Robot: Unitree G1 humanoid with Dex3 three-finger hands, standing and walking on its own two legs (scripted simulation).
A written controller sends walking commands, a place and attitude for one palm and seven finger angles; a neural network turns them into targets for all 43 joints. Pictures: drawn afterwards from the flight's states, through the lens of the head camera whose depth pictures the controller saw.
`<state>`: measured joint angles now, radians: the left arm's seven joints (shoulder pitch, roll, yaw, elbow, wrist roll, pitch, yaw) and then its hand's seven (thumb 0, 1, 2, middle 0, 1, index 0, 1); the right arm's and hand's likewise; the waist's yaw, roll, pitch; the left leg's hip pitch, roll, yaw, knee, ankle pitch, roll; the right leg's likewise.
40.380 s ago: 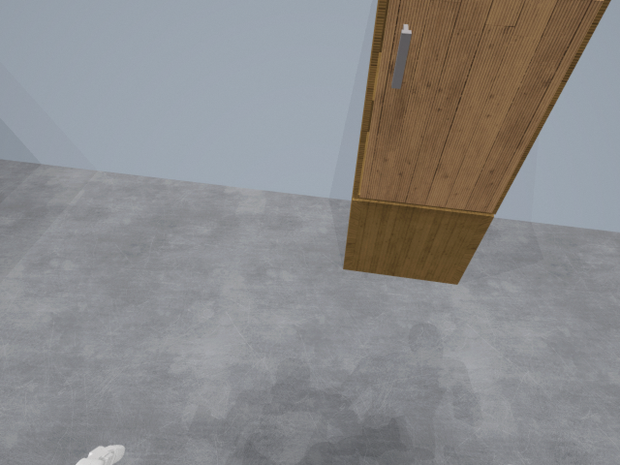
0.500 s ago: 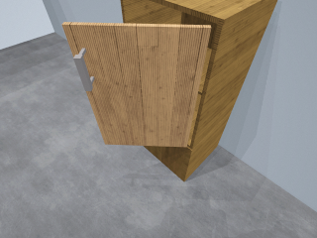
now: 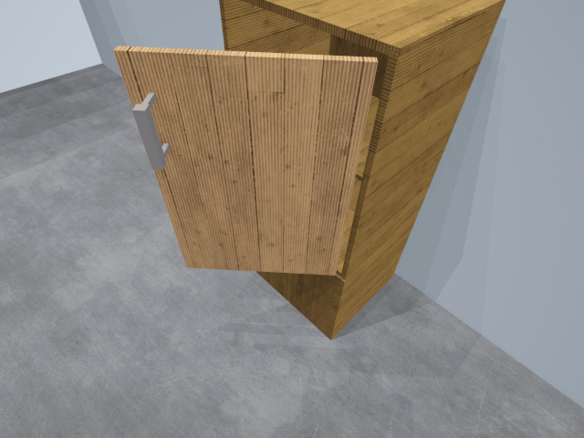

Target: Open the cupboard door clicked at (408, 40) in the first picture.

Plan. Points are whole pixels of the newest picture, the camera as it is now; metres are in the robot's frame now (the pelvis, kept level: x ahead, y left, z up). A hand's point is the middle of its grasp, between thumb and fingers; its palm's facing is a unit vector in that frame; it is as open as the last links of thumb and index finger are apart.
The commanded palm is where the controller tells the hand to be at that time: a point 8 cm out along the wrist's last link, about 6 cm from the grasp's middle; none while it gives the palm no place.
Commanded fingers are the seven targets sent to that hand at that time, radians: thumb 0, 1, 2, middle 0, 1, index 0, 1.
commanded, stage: come to a stop and stand still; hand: left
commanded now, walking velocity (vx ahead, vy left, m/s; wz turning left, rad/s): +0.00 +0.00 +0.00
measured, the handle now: (154, 131) +0.57 +0.29 +0.12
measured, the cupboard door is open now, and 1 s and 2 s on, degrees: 42 42 42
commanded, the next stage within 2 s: look again from close up in 0.16 s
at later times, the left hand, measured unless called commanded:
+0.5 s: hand out of the picture +0.02 +0.20 -0.17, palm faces +0.03 -0.97 -0.24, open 7.3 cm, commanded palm none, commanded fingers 0.00 0.90 0.90 -0.20 -0.30 -0.20 -0.30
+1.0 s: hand (143, 414) +0.17 +0.22 -0.08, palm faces +0.25 -0.95 -0.19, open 7.3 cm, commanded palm +0.13 +0.27 -0.05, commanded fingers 0.00 0.71 0.82 -0.21 -0.42 -0.21 -0.42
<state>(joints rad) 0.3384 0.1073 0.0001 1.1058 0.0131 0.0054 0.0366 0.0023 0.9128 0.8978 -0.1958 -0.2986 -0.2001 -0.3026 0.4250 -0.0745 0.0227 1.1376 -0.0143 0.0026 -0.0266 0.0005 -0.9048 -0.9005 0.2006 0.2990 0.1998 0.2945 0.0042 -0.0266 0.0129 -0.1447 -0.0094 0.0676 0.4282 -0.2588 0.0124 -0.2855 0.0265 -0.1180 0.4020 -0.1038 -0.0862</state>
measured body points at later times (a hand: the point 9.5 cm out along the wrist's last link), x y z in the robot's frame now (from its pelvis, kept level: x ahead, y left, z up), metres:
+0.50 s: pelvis +0.01 +0.02 -0.01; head +0.00 +0.00 +0.44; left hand +0.02 +0.25 -0.15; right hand -0.03 -0.17 -0.18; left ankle -0.02 +0.11 -0.74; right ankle +0.08 -0.06 -0.74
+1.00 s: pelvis +0.04 +0.03 +0.00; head +0.04 +0.01 +0.44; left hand +0.15 +0.27 -0.06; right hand +0.09 -0.21 -0.14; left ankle -0.02 +0.11 -0.74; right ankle +0.08 -0.06 -0.74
